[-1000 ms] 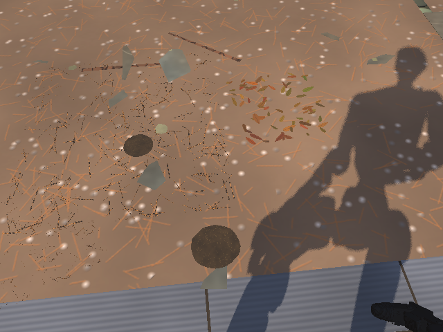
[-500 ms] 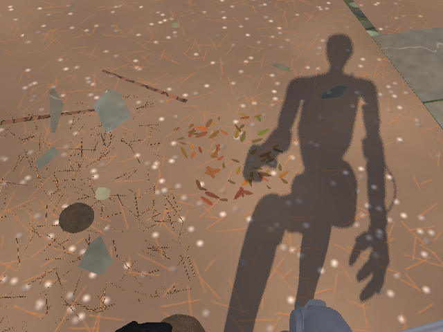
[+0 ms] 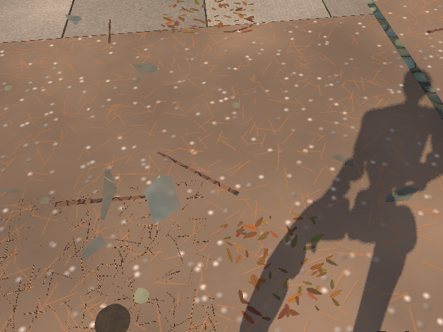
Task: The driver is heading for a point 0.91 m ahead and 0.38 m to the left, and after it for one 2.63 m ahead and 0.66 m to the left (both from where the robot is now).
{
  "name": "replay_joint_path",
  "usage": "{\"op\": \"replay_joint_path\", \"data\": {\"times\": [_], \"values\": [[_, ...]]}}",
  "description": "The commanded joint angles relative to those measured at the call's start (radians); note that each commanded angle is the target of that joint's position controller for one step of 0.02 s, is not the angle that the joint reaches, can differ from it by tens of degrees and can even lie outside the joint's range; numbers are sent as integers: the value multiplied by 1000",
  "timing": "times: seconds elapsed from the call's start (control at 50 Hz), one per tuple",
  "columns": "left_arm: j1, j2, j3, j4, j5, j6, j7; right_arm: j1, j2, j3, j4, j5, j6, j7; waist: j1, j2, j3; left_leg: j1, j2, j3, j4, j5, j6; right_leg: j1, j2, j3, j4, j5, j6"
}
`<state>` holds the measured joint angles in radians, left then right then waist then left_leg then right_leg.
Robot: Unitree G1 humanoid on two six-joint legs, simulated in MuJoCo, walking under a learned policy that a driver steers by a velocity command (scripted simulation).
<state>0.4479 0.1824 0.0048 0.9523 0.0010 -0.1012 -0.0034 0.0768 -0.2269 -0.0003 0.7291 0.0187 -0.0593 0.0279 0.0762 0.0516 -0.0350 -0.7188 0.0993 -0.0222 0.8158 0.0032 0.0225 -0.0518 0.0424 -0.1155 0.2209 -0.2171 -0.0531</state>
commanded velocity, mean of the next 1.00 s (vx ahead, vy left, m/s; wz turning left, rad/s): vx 0.50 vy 0.00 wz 0.50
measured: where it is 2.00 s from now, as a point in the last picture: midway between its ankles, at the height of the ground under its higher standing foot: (111, 198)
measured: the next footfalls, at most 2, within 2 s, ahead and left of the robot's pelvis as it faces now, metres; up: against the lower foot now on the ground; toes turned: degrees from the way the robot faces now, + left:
left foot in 0.20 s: +0.29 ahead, +0.15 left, +0.00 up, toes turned +7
right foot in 0.70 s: +0.62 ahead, +0.04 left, +0.00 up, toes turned +25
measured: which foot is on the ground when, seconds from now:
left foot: up 0.00-0.18, down 0.20-0.72, up 0.74-1.00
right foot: down 0.00-0.22, up 0.24-0.68, down 0.70-1.00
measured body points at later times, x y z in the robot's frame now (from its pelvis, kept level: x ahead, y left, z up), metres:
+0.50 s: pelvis +0.28 +0.09 +0.00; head +0.31 +0.11 +0.45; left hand +0.44 +0.38 -0.09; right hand +0.39 -0.17 -0.11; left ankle +0.25 +0.15 -0.75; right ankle +0.47 -0.08 -0.67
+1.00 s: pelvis +0.55 +0.12 +0.00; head +0.58 +0.14 +0.45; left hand +0.45 +0.39 -0.12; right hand +0.85 -0.02 -0.09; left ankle +0.56 +0.32 -0.67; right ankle +0.58 +0.02 -0.75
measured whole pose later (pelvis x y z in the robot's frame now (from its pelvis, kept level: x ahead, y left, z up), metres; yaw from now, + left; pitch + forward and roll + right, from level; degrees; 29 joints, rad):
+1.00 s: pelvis +0.55 +0.12 +0.00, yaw +32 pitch +1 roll -2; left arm 0.31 0.27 0.08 0.82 0.01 -0.10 0.00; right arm 0.19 -0.31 -0.09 0.64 0.02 -0.01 0.00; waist 0.06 0.05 0.03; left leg -0.71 0.09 -0.07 1.01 -0.16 0.00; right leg -0.11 0.03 -0.13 0.30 -0.21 -0.03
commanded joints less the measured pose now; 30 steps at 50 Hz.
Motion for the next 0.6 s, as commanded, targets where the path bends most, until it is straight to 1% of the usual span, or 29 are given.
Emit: {"op": "replay_joint_path", "data": {"times": [0.02, 0.04, 0.08, 0.1, 0.12, 0.14, 0.16, 0.18, 0.2, 0.22, 0.24, 0.26, 0.28, 0.3, 0.32, 0.34, 0.36, 0.38, 0.4, 0.44, 0.48, 0.5, 0.52, 0.56, 0.6], "values": [[10, 208, 51, -35, -7, -5, 7, -144, -48, -14, -89, 10, -11, 9, 17, -126, 86, -20, -9, 38, -152, 24, 1, 63, -288, 123, -105, 215, -137], [20, 203, 53, -25, -7, -1, 5, -164, -50, -15, -95, 12, -10, 14, 26, -123, 105, -32, -9, 36, -184, 16, 11, 97, -304, 114, -98, 216, -133], [21, 199, 58, -14, -9, 7, 4, -183, -52, -20, -108, 14, -7, 26, 27, -126, 124, -27, -15, 35, -227, -18, 37, 155, -327, 85, -78, 246, -117], [9, 203, 61, -14, -9, 11, 4, -184, -59, -23, -112, 12, -6, 32, 20, -129, 124, -4, -24, 44, -242, -43, 54, 173, -332, 65, -58, 300, -108], [-13, 214, 66, -19, -9, 14, 5, -170, -69, -29, -114, 8, -6, 36, 2, -138, 112, 47, -43, 61, -254, -77, 72, 182, -330, 42, -18, 429, -96], [-34, 233, 73, -27, -9, 17, 8, -138, -86, -39, -110, 2, -6, 39, -23, -152, 82, 121, -71, 86, -257, -108, 91, 190, -327, 19, 44, 610, -83], [-54, 251, 80, -35, -12, 23, 14, -59, -108, -54, -95, -4, -4, 39, -69, -165, 32, 236, -109, 115, -267, -118, 110, 182, -315, -9, 148, 771, -64], [-70, 251, 81, -47, -8, 34, 21, 92, -152, -84, -49, -1, -1, 34, -143, -144, -46, 427, -158, 138, -300, -99, 135, 133, -274, -48, 334, 853, -35], [-74, 239, 75, -74, 3, 34, 30, 266, -220, -117, -12, -2, 5, 19, -212, -82, -139, 730, -85, -2, -279, -86, 179, -93, -238, -53, 591, 682, 0], [-11, 121, 34, -133, 24, 12, 20, 330, -327, -140, -12, -6, 7, 8, -163, 175, -248, 1088, 177, -536, -362, -245, 357, -545, -50, -37, 998, 20, 75], [-35, 153, 37, -129, 8, -28, 5, 327, -263, -120, -23, -2, 2, 4, -167, 139, -352, 1133, 256, -803, -518, -309, 400, -665, -8, 179, 1159, -330, 66], [-134, 218, 57, -166, -29, -51, -5, 292, -207, -105, -22, -9, -3, 2, -174, 103, -220, 1038, 203, -637, -521, -244, 333, -745, -67, 217, 1187, -252, 42], [-186, 215, 54, -184, -29, -63, 0, 232, -181, -98, -35, -7, -7, 2, -145, 26, -132, 888, 157, -486, -520, -126, 295, -729, -109, 202, 1134, -159, 31], [-211, 210, 57, -192, -11, -64, 9, 181, -165, -94, -49, -9, -9, 3, -109, -37, -74, 759, 115, -391, -536, -25, 272, -693, -137, 191, 1064, -101, 34], [-207, 210, 64, -200, -1, -54, 15, 153, -141, -86, -59, -15, -11, 1, -76, -36, -51, 672, 81, -334, -559, 48, 258, -636, -163, 196, 1013, -67, 42], [-200, 203, 65, -213, 5, -42, 13, 149, -135, -84, -66, -16, -12, -1, -58, -18, -45, 620, 66, -324, -579, 82, 264, -604, -168, 196, 985, -54, 53], [-193, 190, 67, -223, 10, -31, 13, 155, -141, -87, -67, -11, -14, -5, -48, -15, -38, 593, 58, -309, -591, 113, 273, -603, -170, 192, 954, -48, 69], [-198, 179, 66, -230, 13, -21, 13, 167, -150, -90, -66, -7, -16, -9, -43, -14, -27, 561, 52, -288, -596, 135, 277, -608, -167, 183, 916, -37, 84], [-227, 173, 64, -244, 17, -14, 15, 184, -165, -95, -66, -6, -18, -15, -48, -17, -12, 532, 43, -271, -605, 144, 277, -619, -161, 174, 868, -6, 98], [-323, 161, 60, -279, 20, -10, 17, 222, -188, -101, -60, -7, -16, -27, -74, -13, 21, 495, 20, -247, -612, 138, 259, -635, -143, 166, 711, 102, 115], [-411, 138, 52, -303, 18, -14, 13, 259, -189, -103, -52, -2, -10, -35, -107, 7, 27, 477, -14, -222, -596, 87, 224, -588, -107, 164, 534, 233, 112], [-451, 133, 50, -313, 14, -17, 10, 275, -193, -105, -48, 1, -7, -38, -123, 20, 29, 476, -21, -224, -590, 56, 210, -563, -90, 163, 461, 281, 111], [-484, 134, 49, -323, 8, -20, 6, 291, -197, -106, -43, 3, -5, -41, -135, 29, 30, 483, -17, -236, -585, 30, 202, -542, -74, 160, 409, 309, 111], [-532, 150, 52, -343, -1, -26, -3, 321, -199, -108, -30, 8, 0, -45, -152, 37, 34, 521, 2, -281, -559, 0, 194, -520, -56, 175, 344, 327, 104], [-557, 170, 60, -359, -3, -34, -11, 343, -189, -108, -21, 11, 9, -51, -153, 35, 35, 594, 26, -340, -504, -28, 186, -518, -47, 199, 289, 292, 89]]}}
